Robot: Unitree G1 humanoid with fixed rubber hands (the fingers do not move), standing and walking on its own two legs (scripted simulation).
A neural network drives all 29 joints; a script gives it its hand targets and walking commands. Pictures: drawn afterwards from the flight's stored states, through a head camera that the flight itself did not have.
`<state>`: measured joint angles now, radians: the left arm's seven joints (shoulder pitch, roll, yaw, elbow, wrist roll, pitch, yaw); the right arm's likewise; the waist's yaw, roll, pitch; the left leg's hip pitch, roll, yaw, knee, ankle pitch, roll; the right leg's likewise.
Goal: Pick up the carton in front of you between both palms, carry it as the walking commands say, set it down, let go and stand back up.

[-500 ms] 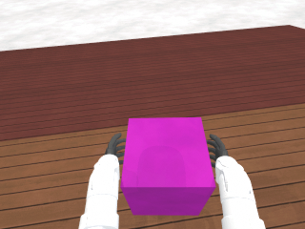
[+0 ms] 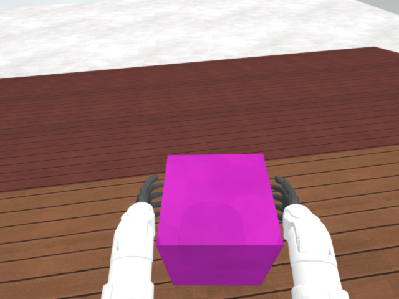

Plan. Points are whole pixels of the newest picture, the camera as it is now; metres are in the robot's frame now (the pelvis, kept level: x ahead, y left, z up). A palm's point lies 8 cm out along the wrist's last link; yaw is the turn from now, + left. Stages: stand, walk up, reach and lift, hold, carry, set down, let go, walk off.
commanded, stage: hold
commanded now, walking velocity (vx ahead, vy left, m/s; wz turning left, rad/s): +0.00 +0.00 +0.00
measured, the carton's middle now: (215, 222) +0.30 +0.00 -0.02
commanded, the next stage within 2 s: carry in 0.58 s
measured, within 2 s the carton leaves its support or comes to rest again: neither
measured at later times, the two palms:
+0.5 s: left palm (144, 208) +0.29 +0.15 +0.05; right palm (290, 210) +0.29 -0.15 +0.05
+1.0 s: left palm (150, 162) +0.39 +0.15 +0.08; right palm (281, 167) +0.38 -0.15 +0.08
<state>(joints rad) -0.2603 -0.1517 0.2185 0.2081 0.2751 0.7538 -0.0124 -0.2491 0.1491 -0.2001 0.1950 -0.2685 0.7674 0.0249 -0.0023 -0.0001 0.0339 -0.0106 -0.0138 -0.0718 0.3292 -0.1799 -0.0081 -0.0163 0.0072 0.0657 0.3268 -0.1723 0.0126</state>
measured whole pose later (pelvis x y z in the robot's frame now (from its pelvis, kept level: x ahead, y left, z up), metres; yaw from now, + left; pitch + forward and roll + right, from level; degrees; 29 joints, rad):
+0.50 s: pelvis -0.01 +0.00 +0.00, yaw +0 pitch -8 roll +0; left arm -0.30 -0.16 0.26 0.23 0.30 0.75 -0.02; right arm -0.29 0.16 -0.23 0.22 -0.29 0.77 0.03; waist 0.00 0.00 0.05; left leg -0.02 -0.01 -0.07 0.35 -0.19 -0.01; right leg -0.03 0.01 0.07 0.35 -0.17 0.01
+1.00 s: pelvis +0.11 +0.01 -0.01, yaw +0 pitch +5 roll -2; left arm -0.22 -0.11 0.13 -0.18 0.10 1.10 0.07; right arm -0.17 0.13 -0.11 -0.24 -0.13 1.12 -0.08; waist -0.01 0.04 -0.17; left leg -0.19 0.06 0.01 0.52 -0.41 -0.01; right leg -0.32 0.00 -0.17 0.47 -0.24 -0.01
